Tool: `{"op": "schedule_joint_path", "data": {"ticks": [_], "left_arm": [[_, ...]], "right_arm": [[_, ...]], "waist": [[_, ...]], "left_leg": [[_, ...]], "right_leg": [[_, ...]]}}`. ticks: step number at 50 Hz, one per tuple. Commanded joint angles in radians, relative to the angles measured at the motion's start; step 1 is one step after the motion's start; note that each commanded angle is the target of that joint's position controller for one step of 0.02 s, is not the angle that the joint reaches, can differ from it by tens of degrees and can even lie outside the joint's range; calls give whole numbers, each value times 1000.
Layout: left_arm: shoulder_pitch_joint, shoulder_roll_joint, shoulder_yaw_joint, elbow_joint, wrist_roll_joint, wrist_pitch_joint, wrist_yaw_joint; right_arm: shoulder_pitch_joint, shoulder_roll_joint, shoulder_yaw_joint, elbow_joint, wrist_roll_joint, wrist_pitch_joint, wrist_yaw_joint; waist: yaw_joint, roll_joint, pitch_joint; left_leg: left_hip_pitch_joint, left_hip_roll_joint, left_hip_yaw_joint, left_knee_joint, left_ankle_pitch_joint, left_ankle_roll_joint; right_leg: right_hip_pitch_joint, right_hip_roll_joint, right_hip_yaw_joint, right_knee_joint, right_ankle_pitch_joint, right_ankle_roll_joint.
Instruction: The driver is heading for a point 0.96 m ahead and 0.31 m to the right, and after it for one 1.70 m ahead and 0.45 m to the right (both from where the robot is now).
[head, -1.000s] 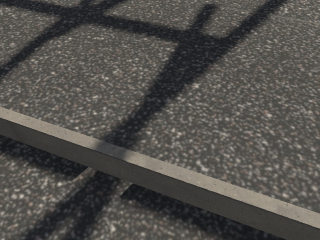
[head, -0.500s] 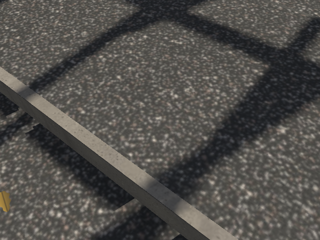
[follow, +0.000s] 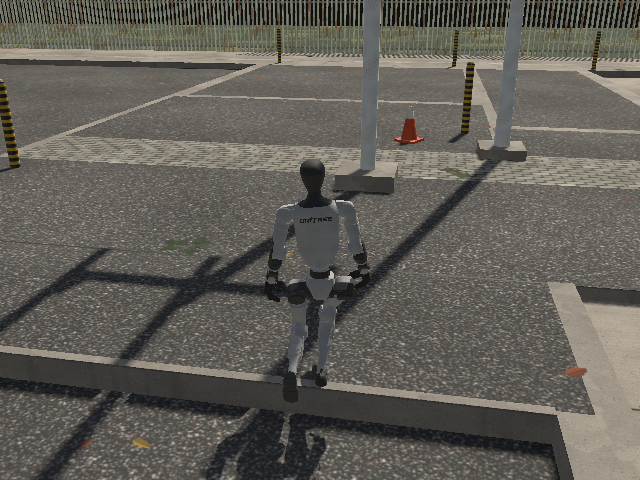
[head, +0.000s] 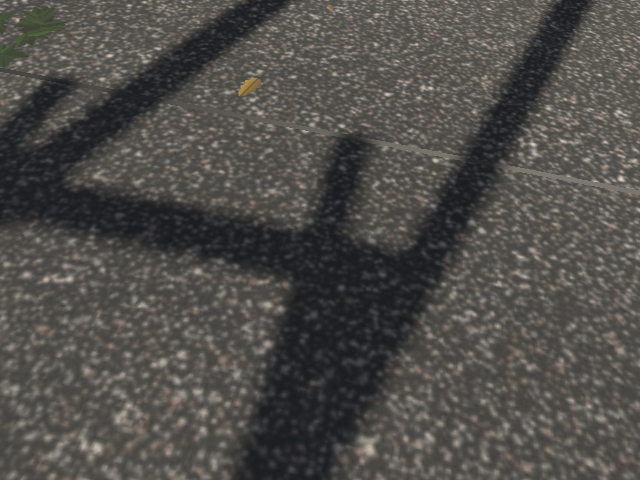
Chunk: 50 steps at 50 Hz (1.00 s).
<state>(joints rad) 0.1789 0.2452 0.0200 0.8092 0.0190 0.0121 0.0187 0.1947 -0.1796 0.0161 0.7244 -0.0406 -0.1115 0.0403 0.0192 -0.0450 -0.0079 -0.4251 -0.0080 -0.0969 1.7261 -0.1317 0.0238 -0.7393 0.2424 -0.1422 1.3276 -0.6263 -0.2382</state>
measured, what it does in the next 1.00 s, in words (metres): climbs, turning right: left foot, then right foot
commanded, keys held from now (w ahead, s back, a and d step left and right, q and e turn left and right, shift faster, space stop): w+e+shift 0.82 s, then w+shift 0.18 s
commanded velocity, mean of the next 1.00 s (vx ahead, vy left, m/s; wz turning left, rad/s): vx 1.00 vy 0.00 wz -0.93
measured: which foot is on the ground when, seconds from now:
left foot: up 0.00-0.26, down 0.28-0.62, up 0.64-1.00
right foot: down 0.00-0.24, up 0.26-0.64, down 0.66-1.00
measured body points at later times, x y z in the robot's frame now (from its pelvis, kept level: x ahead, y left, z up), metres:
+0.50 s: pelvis +0.49 +0.02 +0.12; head +0.51 +0.01 +0.57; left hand +0.84 +0.11 +0.09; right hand +0.31 -0.21 +0.00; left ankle +0.41 +0.18 -0.60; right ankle +0.52 -0.09 -0.50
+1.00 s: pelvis +0.95 -0.22 +0.12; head +0.98 -0.23 +0.56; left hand +1.19 -0.05 -0.01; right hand +0.91 -0.55 +0.07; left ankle +1.19 -0.26 -0.59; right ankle +0.76 -0.14 -0.60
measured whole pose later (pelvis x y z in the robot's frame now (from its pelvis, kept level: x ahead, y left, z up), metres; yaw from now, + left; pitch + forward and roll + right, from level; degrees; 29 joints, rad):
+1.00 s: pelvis +0.95 -0.22 +0.12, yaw -55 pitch +2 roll -2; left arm 0.44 0.34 0.08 0.79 0.01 -0.08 -0.01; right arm 0.06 -0.27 0.01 0.57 -0.03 -0.06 0.02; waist 0.09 -0.02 0.01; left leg -0.62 0.12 -0.06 0.61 -0.05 -0.02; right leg 0.07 0.14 0.21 0.40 -0.47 -0.11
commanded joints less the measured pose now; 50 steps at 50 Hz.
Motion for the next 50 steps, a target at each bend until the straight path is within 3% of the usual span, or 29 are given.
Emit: {"op": "schedule_joint_path", "data": {"ticks": [1,3,4,6,7,8,11,12,13,14,15,16,17,18,21,24,27,30,32,33,34,35,36,37,39,41,45,48,50], "left_arm": [[126,85,45,30,33,-68,17],[156,104,44,73,11,-110,-6],[37,149,53,25,-1,-109,-9],[27,160,65,-16,-5,-130,-2],[52,153,71,-16,-17,-133,-6],[56,170,78,-25,-26,-137,-7],[54,291,127,-44,-6,-120,-20],[-34,281,128,-75,3,-126,-30],[-114,173,107,-120,16,-129,-37],[-132,44,68,-166,18,-129,-34],[-62,-62,24,-225,16,-130,-11],[162,-12,26,-220,-47,-107,-4],[132,43,30,-195,-15,-76,-7],[32,64,36,-225,13,-57,-30],[-125,66,29,-306,19,-21,-81],[-182,70,14,-354,19,-16,-88],[-243,65,-1,-335,12,-11,-101],[-178,88,6,-315,22,-23,-108],[236,202,62,-192,26,-27,-83],[354,249,97,-135,-4,-35,-57],[269,312,114,-143,-23,-26,-33],[257,365,125,-189,6,-18,-29],[253,324,122,-195,7,-10,-11],[208,261,110,-174,11,-20,1],[135,218,89,-168,7,-55,9],[96,199,73,-159,2,-87,4],[75,208,82,-125,-12,-115,-19],[193,228,91,-86,-17,-112,-32],[215,272,97,-69,0,-102,-33]], "right_arm": [[-99,21,21,-221,-36,12,-26],[-133,40,39,-280,-51,44,-59],[-141,-22,33,-289,-43,49,-60],[-240,-121,6,-351,5,34,-52],[-221,-83,12,-328,13,38,-46],[-159,-57,14,-313,24,44,-34],[76,-178,-47,-230,57,60,-41],[247,-227,-74,-179,75,53,-60],[397,-266,-98,-88,61,46,-83],[404,-229,-90,-44,10,35,-86],[388,-184,-65,-59,-35,25,-64],[226,-198,-79,-107,-63,21,-62],[121,-141,-81,-139,-57,8,-56],[94,-111,-72,-117,-37,-9,-49],[197,-125,-66,16,0,-45,-50],[204,-147,-65,64,12,-44,-45],[234,-154,-64,99,14,-34,-53],[319,-263,-87,109,24,-22,-89],[196,-323,-105,50,23,5,-100],[122,-316,-115,22,25,19,-84],[116,-178,-80,-45,-5,18,-64],[192,-198,-77,-145,20,9,-68],[126,-223,-60,-167,14,-12,-57],[94,-232,-59,-161,9,-17,-54],[112,-229,-58,-147,-27,20,-55],[68,-217,-53,-176,-34,63,-54],[-17,-135,-20,-185,15,52,-15],[-84,-177,-33,-178,16,50,-17],[76,-235,-69,-128,8,44,-34]], "waist": [[-40,138,48],[-90,145,42],[-137,206,114],[-81,170,135],[-53,183,26],[-63,119,-34],[-196,3,-196],[-312,-15,-243],[-346,63,-221],[-280,121,-141],[-159,166,-116],[-33,253,-285],[-25,116,-202],[-26,37,-65],[-20,9,124],[-2,92,117],[-21,69,110],[45,175,59],[259,177,-119],[301,52,-144],[172,-101,-135],[108,-41,-374],[124,57,-321],[69,128,-96],[-52,169,42],[-101,168,110],[-69,61,57],[8,15,47],[-78,43,-60]], "left_leg": [[-529,-38,-33,299,-253,9],[-595,-4,-36,259,-450,28],[-489,51,-9,-150,-476,8],[-113,74,110,-585,-233,-54],[147,69,119,-715,40,-58],[309,51,119,-813,190,-47],[471,-64,132,-1095,46,-61],[604,-23,105,-1214,145,-64],[728,49,65,-1308,229,-63],[796,141,16,-1226,154,-83],[814,319,-167,-1057,605,-85],[816,459,-503,-1249,261,96],[629,449,-592,-1397,-244,178],[481,398,-511,-1472,-434,170],[326,318,-160,-1523,-67,70],[276,216,139,-1560,345,-17],[296,104,339,-1589,652,-77],[352,193,334,-1335,1260,-102],[184,235,289,-819,1277,-90],[-18,95,306,-347,461,-78],[-313,-14,278,-8,-390,-51],[-470,8,65,102,-404,-74],[-528,30,5,-11,-317,-66],[-536,75,0,-140,-282,-60],[-388,124,-12,-304,-340,-85],[-262,170,-11,-523,-396,-114],[197,129,87,-954,193,-81],[112,98,109,-1104,181,-37],[256,10,162,-1141,2,-10]], "right_leg": [[227,-235,903,-819,317,-123],[181,-178,724,-854,292,-95],[64,-149,578,-962,251,-75],[-101,-104,526,-1101,485,-83],[-99,-88,478,-1145,542,-56],[-57,-109,479,-1142,610,-37],[354,-90,465,-749,1154,53],[379,-86,449,-484,1187,104],[286,-59,407,-231,735,130],[71,-74,382,-49,255,117],[-73,-139,356,133,137,103],[-136,-165,273,191,221,130],[-162,-232,241,245,296,129],[-185,-259,240,253,327,131],[-255,-333,261,168,362,143],[-127,-308,171,-40,500,145],[81,-222,-10,-333,581,104],[336,-132,-100,-512,570,61],[807,-109,12,-586,551,-12],[1019,-188,150,-742,644,-85],[1101,-306,365,-599,827,-107],[1305,-477,740,-748,745,-301],[1207,-505,935,-969,416,-296],[987,-478,893,-1065,333,-253],[651,-394,742,-1073,493,-191],[369,-337,640,-1106,500,-159],[134,-202,433,-1148,520,-53],[466,-260,453,-1066,733,-7],[609,-269,427,-787,1058,44]]}}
